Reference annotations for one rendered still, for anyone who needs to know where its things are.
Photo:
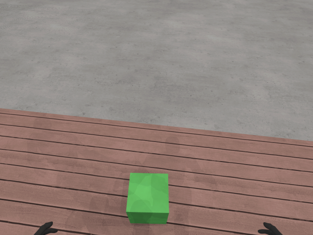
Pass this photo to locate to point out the left robot hand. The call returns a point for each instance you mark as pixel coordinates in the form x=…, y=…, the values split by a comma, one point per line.
x=44, y=229

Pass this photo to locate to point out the carton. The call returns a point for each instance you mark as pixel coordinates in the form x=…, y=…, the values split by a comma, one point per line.
x=148, y=198

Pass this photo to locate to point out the right robot hand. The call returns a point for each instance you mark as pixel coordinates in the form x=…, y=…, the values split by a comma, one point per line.
x=272, y=230

